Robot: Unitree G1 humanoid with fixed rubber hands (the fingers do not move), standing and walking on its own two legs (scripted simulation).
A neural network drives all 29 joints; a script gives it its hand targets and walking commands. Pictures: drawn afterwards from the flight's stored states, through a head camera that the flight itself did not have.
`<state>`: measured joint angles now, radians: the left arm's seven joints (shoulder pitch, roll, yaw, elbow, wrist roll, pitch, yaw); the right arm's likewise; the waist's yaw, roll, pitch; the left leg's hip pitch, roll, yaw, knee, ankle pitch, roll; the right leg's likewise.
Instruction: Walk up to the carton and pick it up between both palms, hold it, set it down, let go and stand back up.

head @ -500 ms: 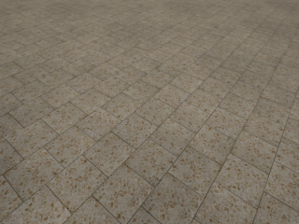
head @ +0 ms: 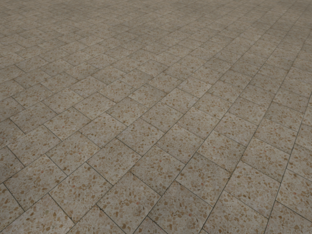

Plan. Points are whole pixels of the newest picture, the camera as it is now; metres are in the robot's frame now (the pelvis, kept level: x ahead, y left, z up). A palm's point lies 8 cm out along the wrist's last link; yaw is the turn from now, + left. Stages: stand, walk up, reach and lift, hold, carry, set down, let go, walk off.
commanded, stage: stand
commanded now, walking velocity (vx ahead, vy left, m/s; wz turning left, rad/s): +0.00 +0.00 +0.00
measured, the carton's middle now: out of the picture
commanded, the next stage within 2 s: none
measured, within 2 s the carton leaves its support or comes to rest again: neither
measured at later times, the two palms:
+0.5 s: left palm out of the picture +0.02 +0.25 -0.13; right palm out of the picture +0.02 -0.25 -0.13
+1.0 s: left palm out of the picture +0.00 +0.24 -0.13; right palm out of the picture +0.01 -0.25 -0.13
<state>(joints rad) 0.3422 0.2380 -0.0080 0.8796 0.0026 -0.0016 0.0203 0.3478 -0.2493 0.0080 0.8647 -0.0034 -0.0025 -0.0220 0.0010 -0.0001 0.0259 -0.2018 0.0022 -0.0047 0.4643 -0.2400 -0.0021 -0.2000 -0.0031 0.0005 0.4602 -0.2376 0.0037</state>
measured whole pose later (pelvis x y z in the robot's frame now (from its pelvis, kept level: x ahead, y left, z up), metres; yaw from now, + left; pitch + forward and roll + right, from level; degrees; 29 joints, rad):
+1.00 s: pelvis +0.01 +0.00 +0.00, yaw +0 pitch -1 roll +0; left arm 0.35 0.21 -0.01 0.98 0.00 -0.01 0.03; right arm 0.33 -0.22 0.01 0.98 0.00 0.00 -0.04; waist 0.00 0.00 0.03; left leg -0.18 0.01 -0.01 0.43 -0.23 -0.01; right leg -0.18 0.00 0.00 0.43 -0.23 0.00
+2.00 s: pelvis +0.01 +0.00 +0.00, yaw +0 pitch -1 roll +0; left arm 0.34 0.19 -0.01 1.02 0.00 -0.01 0.04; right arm 0.34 -0.20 0.01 1.02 0.00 -0.01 -0.04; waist 0.00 0.00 0.03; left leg -0.17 0.00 -0.01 0.42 -0.23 -0.01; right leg -0.17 0.00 0.00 0.42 -0.23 0.00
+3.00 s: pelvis +0.01 +0.00 +0.00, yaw +0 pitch -1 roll +0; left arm 0.35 0.18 -0.01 1.05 0.00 -0.01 0.04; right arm 0.34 -0.19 0.01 1.05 0.00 -0.01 -0.05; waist 0.00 0.00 0.03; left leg -0.17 0.00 -0.01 0.42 -0.23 -0.01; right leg -0.17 0.00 0.00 0.41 -0.23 0.00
